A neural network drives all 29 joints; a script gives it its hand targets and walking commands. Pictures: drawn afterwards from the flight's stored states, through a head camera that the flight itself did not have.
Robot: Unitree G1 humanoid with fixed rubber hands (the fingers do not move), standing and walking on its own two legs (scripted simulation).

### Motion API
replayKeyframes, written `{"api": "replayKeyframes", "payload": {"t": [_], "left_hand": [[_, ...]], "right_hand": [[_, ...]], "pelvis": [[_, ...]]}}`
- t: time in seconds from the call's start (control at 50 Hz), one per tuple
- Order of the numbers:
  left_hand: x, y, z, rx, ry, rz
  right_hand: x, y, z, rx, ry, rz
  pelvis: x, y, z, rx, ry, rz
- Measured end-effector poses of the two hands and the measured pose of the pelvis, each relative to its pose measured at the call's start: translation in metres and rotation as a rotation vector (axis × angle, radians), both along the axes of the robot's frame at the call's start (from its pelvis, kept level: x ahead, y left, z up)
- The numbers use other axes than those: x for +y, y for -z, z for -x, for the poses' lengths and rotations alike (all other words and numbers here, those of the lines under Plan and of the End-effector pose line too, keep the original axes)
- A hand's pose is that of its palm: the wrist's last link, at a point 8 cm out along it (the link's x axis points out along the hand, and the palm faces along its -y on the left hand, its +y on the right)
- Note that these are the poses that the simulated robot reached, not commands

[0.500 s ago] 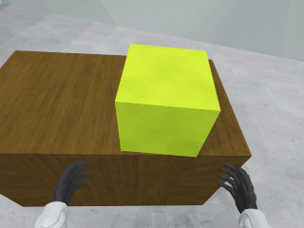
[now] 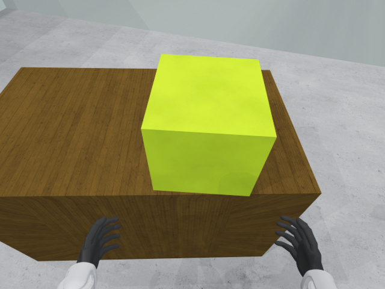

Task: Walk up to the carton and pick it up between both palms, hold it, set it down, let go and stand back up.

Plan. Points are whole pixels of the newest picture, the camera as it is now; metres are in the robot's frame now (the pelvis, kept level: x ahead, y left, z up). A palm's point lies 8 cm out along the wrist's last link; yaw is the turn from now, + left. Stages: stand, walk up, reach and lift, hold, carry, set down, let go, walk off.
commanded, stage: set down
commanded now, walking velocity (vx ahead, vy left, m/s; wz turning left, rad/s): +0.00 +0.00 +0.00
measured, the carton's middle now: (205, 125) +0.51 -0.01 +0.01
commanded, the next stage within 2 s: let go in 1.22 s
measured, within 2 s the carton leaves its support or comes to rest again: neither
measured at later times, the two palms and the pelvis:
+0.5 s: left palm (94, 263) +0.18 +0.23 -0.07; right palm (304, 268) +0.17 -0.21 -0.05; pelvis +0.01 +0.00 +0.00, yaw +0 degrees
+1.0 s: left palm (95, 271) +0.17 +0.23 -0.08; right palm (303, 274) +0.17 -0.21 -0.07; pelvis +0.01 +0.00 +0.00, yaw +0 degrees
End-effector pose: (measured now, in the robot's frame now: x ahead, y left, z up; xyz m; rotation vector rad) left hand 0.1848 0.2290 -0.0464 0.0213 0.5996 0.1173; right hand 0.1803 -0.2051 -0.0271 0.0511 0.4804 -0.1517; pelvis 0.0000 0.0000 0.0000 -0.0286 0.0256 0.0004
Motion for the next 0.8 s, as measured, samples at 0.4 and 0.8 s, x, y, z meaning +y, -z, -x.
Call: {"api": "replayKeyframes", "payload": {"t": [0.4, 0.8], "left_hand": [[-0.004, 0.016, 0.003, 0.100, -0.007, -0.020], [-0.004, 0.033, 0.013, 0.205, 0.005, -0.047]], "right_hand": [[-0.001, 0.021, 0.006, 0.096, -0.027, 0.013], [-0.003, 0.037, 0.009, 0.164, -0.059, 0.050]], "pelvis": [[-0.001, 0.000, -0.005, 0.007, 0.000, 0.000], [-0.001, 0.000, -0.007, 0.010, 0.000, 0.000]]}}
